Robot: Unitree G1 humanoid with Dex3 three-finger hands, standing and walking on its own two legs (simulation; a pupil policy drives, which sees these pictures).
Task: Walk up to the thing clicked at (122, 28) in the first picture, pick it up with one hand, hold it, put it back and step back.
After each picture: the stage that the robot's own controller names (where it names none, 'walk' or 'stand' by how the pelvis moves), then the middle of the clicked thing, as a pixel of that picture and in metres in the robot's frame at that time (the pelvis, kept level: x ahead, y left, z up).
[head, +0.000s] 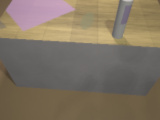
stand; (121, 18) +0.81 -0.19 -0.04
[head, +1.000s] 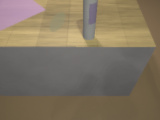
walk; (89, 18) +0.74 +0.02 -0.01
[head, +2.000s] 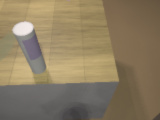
stand; (32, 51) +0.47 +0.25 -0.02
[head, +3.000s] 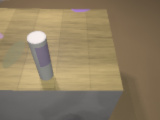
stand; (42, 58) +0.48 +0.20 -0.04
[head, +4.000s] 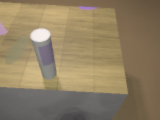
stand; (45, 57) +0.47 +0.18 -0.03
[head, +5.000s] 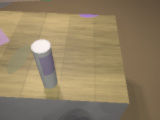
stand; (46, 66) +0.45 +0.18 -0.04
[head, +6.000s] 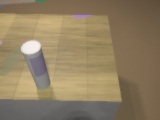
stand; (38, 67) +0.44 +0.22 -0.05
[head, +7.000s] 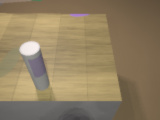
stand; (37, 68) +0.44 +0.22 -0.05
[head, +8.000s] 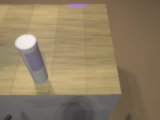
rise first; (34, 62) +0.44 +0.23 -0.04
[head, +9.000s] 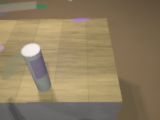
go down; (38, 70) +0.44 +0.23 -0.04
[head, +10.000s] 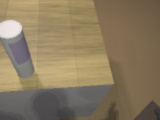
go down; (19, 53) +0.45 +0.21 -0.01
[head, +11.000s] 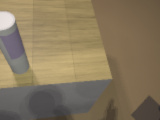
go down; (12, 48) +0.45 +0.23 +0.02
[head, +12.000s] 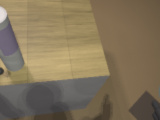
close in; (5, 44) +0.45 +0.23 +0.02
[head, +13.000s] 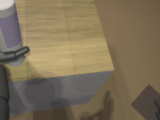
close; (8, 35) +0.46 +0.21 +0.05
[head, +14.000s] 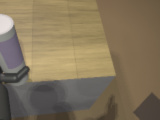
close; (10, 56) +0.39 +0.22 +0.04
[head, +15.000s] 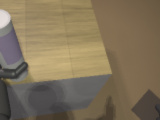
hold; (8, 52) +0.41 +0.21 +0.05
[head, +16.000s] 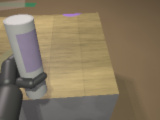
lift; (29, 61) +0.34 +0.18 +0.15
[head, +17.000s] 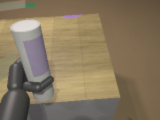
hold; (36, 65) +0.33 +0.16 +0.13
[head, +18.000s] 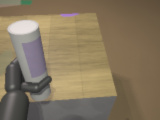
hold; (33, 65) +0.33 +0.17 +0.13
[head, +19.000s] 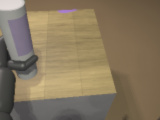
crouch; (19, 44) +0.39 +0.20 +0.15
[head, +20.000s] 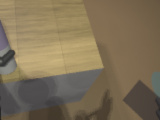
lower; out of the picture +0.46 +0.24 +0.03
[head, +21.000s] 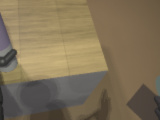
lower; out of the picture +0.45 +0.23 +0.05
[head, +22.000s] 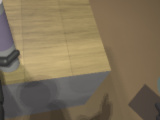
lower; out of the picture +0.45 +0.23 +0.05
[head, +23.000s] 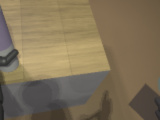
lower; out of the picture +0.45 +0.23 +0.05
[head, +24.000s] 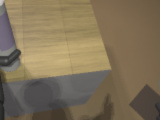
loosen; (1, 39) +0.45 +0.23 +0.05
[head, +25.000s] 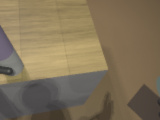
withdraw; out of the picture +0.42 +0.23 +0.05
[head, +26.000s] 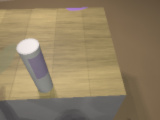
sink last; (38, 69) +0.40 +0.21 +0.00
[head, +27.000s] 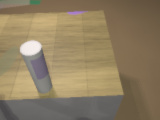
stand; (38, 70) +0.41 +0.22 +0.00
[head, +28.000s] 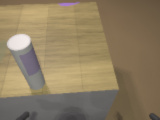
stand; (29, 65) +0.41 +0.22 +0.01
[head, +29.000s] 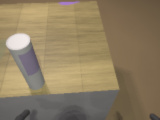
stand; (29, 65) +0.40 +0.22 +0.02
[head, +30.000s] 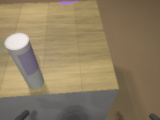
stand; (28, 65) +0.40 +0.23 +0.02
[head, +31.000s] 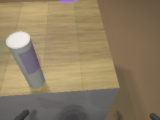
stand; (29, 64) +0.41 +0.22 +0.02
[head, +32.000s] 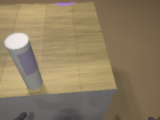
stand; (27, 65) +0.41 +0.22 +0.02
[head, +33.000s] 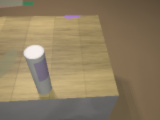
stand; (40, 72) +0.42 +0.20 -0.04
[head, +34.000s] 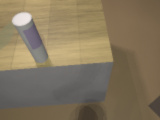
walk; (33, 41) +0.53 +0.25 -0.03
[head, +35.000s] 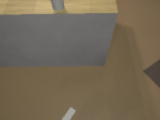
walk; out of the picture +0.87 +0.16 -0.01
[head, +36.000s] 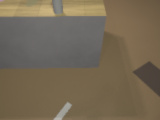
stand; out of the picture +1.06 +0.21 -0.03
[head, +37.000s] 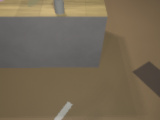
stand; out of the picture +1.05 +0.21 -0.05
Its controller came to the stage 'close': yes
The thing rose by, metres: 0.23
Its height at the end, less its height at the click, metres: +0.00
